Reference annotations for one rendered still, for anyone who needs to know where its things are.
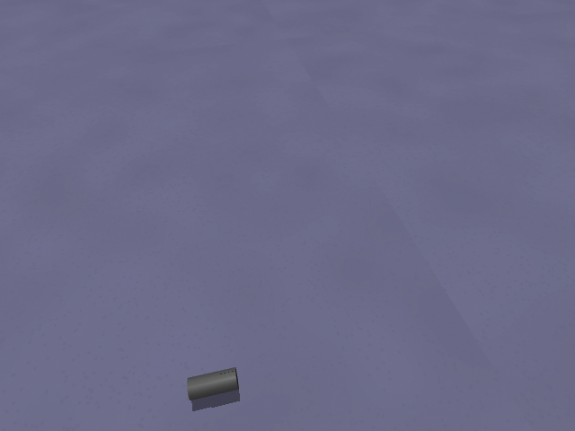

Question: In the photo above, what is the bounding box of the can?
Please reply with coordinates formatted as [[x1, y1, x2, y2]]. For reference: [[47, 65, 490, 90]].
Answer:
[[187, 367, 239, 400]]

